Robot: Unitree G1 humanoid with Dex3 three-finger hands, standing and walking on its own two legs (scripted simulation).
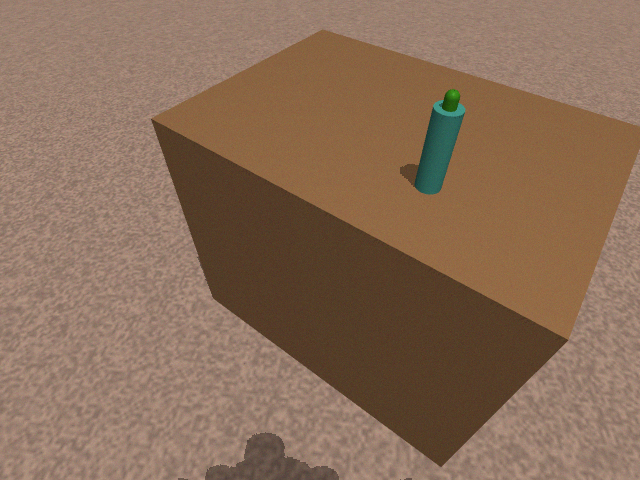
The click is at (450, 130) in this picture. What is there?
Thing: necked bottle
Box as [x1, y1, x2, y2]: [414, 89, 464, 194]
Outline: 454,89 447,91 444,99 435,102 433,105 414,183 415,187 424,193 430,194 439,191 464,113 464,107 458,102 459,93
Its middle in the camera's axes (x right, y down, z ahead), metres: +0.21 -0.17 +0.70
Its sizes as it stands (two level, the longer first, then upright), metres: 0.051 0.051 0.196
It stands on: a support 0.75 m high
